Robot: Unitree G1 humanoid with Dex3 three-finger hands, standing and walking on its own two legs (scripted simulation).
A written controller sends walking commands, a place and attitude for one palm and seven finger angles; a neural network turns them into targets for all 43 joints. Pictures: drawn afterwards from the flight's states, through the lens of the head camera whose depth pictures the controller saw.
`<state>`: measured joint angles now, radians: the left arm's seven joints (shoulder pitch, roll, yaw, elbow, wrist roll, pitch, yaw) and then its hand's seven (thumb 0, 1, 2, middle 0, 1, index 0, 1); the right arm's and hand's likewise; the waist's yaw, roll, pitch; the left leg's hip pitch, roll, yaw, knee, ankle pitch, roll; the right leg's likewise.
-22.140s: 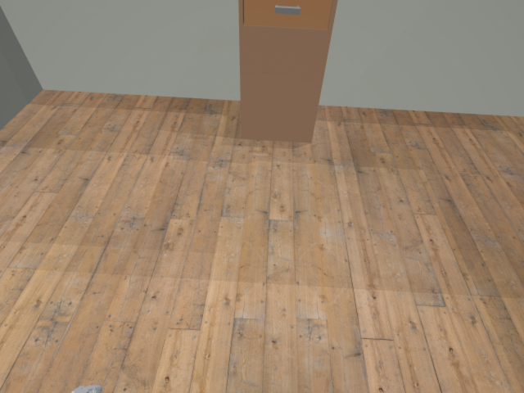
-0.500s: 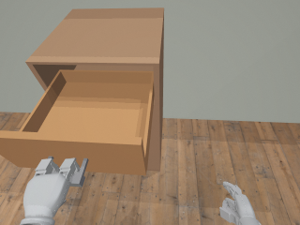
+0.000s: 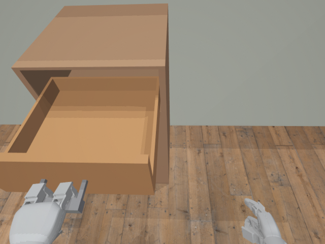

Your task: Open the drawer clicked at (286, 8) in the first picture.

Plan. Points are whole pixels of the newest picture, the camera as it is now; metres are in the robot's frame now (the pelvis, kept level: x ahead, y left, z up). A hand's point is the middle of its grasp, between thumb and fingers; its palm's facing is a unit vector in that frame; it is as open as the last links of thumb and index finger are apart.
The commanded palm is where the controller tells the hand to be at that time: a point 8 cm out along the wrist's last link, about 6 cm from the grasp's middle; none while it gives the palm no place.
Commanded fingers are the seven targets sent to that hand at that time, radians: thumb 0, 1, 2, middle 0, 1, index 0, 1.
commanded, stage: open the thumb to release the handle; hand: left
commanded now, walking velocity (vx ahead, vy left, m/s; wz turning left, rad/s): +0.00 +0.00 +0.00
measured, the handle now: (59, 194) +0.21 +0.26 +0.04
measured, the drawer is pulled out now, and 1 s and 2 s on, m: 0.30 0.30 0.30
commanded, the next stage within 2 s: lift the hand off the handle in 0.46 s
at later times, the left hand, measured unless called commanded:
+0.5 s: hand (56, 224) +0.15 +0.25 +0.02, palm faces +0.01 -0.06 -1.00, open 12.7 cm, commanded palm +0.13 +0.26 +0.07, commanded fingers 0.00 -0.50 0.30 -0.30 -1.20 -0.30 -1.20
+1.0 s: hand (58, 216) +0.17 +0.25 +0.03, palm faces +0.02 -0.06 -1.00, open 13.6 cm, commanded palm +0.14 +0.25 +0.09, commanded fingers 0.00 -0.50 0.30 -0.30 -1.20 -0.30 -1.20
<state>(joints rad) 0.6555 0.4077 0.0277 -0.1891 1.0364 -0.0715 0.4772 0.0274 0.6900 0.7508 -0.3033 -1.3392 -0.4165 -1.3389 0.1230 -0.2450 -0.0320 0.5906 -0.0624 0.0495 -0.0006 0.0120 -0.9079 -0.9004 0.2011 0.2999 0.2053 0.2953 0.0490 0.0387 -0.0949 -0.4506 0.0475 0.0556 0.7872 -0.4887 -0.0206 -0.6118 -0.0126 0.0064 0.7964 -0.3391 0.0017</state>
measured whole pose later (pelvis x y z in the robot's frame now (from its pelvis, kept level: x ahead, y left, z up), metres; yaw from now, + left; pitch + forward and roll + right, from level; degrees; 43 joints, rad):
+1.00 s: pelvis -0.02 -0.01 +0.01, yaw +2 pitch +5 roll +1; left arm 0.37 0.38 -0.03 -0.01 1.04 -0.02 0.38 0.00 -0.49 0.30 -0.33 -1.20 -0.35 -1.23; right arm 0.11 -0.22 -0.01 0.65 -0.05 0.02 -0.06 0.01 -0.91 -0.90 0.20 0.30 0.21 0.30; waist 0.09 0.05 -0.05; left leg -0.37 0.03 0.02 0.72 -0.42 -0.03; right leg -0.52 -0.03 -0.03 0.73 -0.29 -0.01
